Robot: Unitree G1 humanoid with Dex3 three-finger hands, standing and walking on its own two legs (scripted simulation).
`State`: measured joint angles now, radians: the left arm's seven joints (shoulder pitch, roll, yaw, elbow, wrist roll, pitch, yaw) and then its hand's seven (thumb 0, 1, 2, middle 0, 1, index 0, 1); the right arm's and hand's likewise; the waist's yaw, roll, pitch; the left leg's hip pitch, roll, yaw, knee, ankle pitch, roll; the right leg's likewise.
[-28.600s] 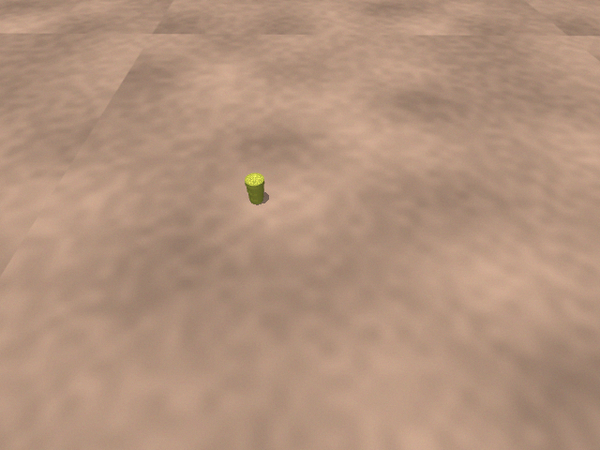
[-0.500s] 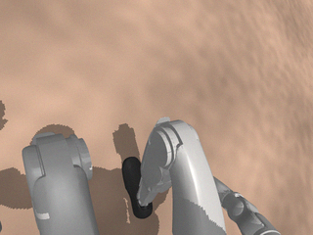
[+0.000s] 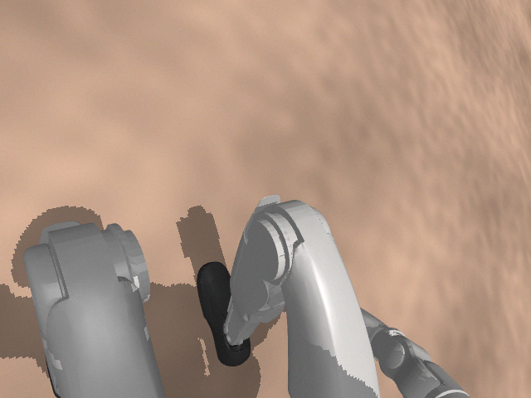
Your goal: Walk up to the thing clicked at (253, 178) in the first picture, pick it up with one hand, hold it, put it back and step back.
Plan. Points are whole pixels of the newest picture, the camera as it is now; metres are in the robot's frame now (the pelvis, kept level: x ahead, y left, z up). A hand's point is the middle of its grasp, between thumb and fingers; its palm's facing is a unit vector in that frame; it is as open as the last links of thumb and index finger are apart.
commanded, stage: open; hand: left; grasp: from the side
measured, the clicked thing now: out of the picture +0.39 +0.32 -0.21
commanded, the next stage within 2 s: withdraw in 0.38 s
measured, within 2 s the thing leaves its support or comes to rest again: rests again in 0.78 s
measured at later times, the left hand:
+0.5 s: hand out of the picture +0.39 +0.33 -0.17, palm faces +0.53 -0.85 +0.01, open 16.7 cm
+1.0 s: hand out of the picture +0.36 +0.40 -0.09, palm faces +0.51 -0.86 -0.04, open 17.7 cm
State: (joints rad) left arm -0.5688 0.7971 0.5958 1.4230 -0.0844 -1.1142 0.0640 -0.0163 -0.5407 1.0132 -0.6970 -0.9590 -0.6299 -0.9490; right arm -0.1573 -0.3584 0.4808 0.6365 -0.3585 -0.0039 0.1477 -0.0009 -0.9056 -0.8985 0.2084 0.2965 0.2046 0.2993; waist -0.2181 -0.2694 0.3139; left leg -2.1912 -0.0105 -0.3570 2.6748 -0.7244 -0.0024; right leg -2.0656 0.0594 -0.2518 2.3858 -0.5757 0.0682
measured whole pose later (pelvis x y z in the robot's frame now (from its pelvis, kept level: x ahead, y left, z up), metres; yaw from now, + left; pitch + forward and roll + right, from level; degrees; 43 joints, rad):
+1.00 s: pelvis +0.00 +0.00 +0.02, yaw +2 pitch +18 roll -16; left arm -0.52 0.76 0.60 1.16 -0.17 -0.85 -0.18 -0.02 -0.59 0.07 -0.05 -0.03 -0.05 -0.03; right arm -0.03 -0.35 0.32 0.63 -0.20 0.02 0.11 0.00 -0.87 -0.89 0.21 0.30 0.21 0.30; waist -0.14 -0.15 0.12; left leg -2.22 0.00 -0.26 2.58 -0.70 0.03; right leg -2.10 0.03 -0.19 2.34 -0.59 0.04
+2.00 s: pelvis +0.08 -0.01 +0.38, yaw +14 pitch +19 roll -3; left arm 0.21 0.28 0.10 0.28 -0.01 0.20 0.18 -0.01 -0.53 0.06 -0.06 -0.05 -0.06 -0.05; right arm 0.21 -0.23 0.02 0.52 0.04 -0.01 -0.15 0.01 -0.89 -0.90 0.21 0.30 0.20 0.30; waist -0.05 0.01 -0.17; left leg -1.05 0.03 -0.06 1.30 -0.57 -0.01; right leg -1.03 0.00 -0.06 1.23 -0.53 0.00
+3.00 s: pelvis +0.10 -0.01 +0.44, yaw +15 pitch +7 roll -2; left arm 0.47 0.21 -0.01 0.00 -0.01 0.25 0.14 -0.01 -0.57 0.04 -0.06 -0.05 -0.05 -0.05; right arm 0.29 -0.20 0.03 0.50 0.01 -0.11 -0.18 0.01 -0.90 -0.90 0.21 0.30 0.20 0.30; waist -0.03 0.04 -0.10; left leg -0.62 0.03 -0.04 0.97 -0.47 -0.02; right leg -0.60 0.00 -0.05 0.92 -0.44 0.00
